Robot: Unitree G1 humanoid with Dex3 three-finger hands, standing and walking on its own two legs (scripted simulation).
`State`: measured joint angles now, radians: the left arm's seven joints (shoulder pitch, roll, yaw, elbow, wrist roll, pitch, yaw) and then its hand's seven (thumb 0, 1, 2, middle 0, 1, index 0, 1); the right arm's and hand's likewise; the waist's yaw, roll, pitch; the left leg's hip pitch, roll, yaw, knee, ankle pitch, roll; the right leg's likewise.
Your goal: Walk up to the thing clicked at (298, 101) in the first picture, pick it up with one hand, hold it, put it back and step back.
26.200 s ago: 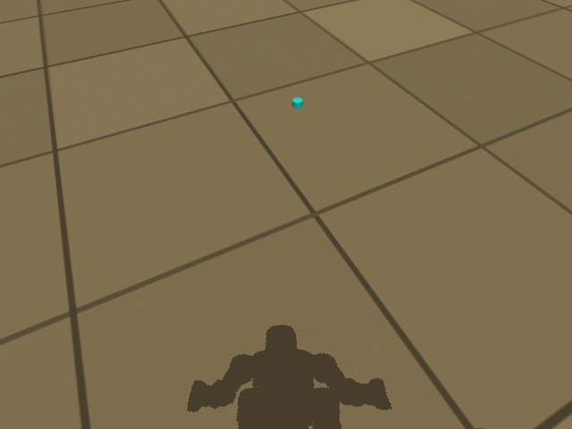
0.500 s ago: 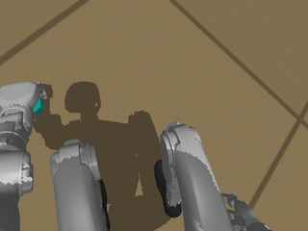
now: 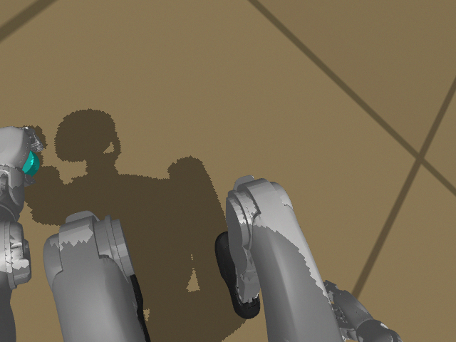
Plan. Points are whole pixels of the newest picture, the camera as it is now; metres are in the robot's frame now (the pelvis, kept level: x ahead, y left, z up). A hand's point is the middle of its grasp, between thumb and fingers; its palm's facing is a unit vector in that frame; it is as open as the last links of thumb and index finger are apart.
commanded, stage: rest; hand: left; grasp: from above
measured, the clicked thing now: (17, 162) +0.43 +0.30 -0.24
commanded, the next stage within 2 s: open in 1.10 s
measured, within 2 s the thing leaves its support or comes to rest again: rests again in 0.54 s
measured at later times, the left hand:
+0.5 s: hand (25, 169) +0.42 +0.29 -0.24, palm faces -0.44 -0.14 -0.88, open 7.5 cm
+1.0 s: hand (29, 169) +0.42 +0.29 -0.25, palm faces -0.45 -0.16 -0.88, open 7.6 cm
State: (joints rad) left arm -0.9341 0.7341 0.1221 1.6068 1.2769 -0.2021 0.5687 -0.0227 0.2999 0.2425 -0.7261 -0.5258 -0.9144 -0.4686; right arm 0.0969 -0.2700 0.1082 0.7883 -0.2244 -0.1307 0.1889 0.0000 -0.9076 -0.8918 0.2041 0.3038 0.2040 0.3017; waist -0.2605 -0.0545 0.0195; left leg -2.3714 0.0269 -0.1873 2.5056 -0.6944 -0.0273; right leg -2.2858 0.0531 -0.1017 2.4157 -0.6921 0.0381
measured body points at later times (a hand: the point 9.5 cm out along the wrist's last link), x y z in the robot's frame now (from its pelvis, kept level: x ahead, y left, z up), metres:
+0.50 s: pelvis +0.00 +0.01 -0.01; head +0.25 +0.11 +0.35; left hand +0.44 +0.30 -0.19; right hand +0.05 -0.26 -0.09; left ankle +0.07 +0.13 -0.27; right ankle +0.10 -0.12 -0.27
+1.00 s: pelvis +0.00 +0.01 -0.01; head +0.25 +0.11 +0.34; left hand +0.44 +0.30 -0.20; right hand +0.04 -0.25 -0.08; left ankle +0.07 +0.13 -0.27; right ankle +0.10 -0.12 -0.27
